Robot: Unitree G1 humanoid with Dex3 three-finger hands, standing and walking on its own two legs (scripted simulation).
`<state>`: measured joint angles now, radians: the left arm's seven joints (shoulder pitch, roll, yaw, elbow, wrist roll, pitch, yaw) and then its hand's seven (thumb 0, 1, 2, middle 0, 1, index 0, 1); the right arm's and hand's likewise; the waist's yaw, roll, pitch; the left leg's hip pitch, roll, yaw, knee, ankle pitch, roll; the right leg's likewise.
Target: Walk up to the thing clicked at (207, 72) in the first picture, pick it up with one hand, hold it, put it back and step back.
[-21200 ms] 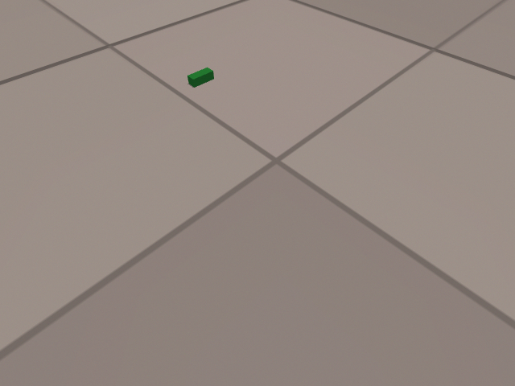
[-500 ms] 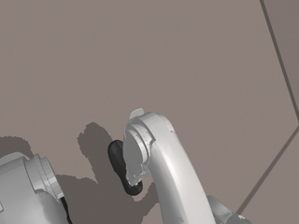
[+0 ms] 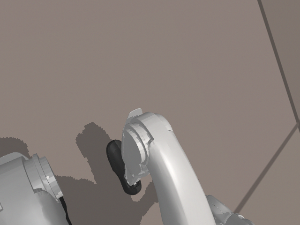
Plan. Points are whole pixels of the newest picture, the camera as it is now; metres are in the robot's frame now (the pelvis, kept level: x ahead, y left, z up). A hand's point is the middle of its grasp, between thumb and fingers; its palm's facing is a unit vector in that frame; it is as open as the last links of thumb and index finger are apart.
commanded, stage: close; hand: left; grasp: from above
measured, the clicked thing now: out of the picture +0.47 +0.32 -0.28
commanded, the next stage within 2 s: settle in 0.96 s
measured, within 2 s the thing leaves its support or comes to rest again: leaves its support in 1.36 s
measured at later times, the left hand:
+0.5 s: hand out of the picture +0.45 +0.31 -0.26, palm faces -0.44 -0.17 -0.88, open 11.0 cm
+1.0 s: hand out of the picture +0.46 +0.31 -0.26, palm faces -0.43 -0.17 -0.89, open 10.6 cm
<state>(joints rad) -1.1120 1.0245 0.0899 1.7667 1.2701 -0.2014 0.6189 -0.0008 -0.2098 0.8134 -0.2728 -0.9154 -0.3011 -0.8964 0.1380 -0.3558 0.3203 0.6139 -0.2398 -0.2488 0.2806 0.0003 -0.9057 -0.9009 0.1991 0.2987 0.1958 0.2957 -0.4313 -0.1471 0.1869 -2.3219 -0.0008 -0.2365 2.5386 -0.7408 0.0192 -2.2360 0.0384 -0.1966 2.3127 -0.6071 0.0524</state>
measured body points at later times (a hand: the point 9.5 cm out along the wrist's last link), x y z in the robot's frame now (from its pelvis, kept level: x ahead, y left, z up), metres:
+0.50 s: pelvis +0.00 +0.00 +0.00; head +0.28 +0.13 +0.32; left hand +0.47 +0.32 -0.21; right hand +0.04 -0.24 -0.04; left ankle +0.06 +0.12 -0.28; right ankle +0.13 -0.12 -0.28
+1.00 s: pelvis +0.00 +0.00 +0.00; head +0.28 +0.14 +0.32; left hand +0.47 +0.32 -0.21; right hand +0.04 -0.24 -0.04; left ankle +0.06 +0.12 -0.28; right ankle +0.13 -0.12 -0.28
